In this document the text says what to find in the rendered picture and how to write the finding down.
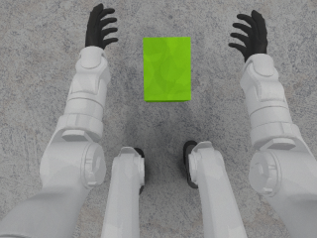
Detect robot right forearm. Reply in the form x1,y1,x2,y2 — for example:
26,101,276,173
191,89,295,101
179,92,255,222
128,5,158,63
240,54,317,162

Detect robot left upper arm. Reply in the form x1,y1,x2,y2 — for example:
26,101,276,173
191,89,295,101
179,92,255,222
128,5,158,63
0,141,107,238

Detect carton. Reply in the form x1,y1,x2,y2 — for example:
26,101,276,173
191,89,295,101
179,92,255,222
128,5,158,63
143,37,191,103

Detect left robot shin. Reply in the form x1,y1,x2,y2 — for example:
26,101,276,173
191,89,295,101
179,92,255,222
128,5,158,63
111,147,139,174

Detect robot left hand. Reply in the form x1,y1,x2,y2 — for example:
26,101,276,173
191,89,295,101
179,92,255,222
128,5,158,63
85,3,119,50

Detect robot left thigh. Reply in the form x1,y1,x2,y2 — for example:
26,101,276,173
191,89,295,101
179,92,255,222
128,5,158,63
100,153,145,238

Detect robot left forearm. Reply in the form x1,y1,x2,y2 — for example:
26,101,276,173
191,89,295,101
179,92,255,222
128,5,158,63
40,46,111,180

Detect robot right upper arm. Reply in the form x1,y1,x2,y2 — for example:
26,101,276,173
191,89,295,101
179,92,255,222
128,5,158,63
248,148,317,238

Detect robot right hand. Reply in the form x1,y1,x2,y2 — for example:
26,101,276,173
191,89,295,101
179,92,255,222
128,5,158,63
228,10,268,63

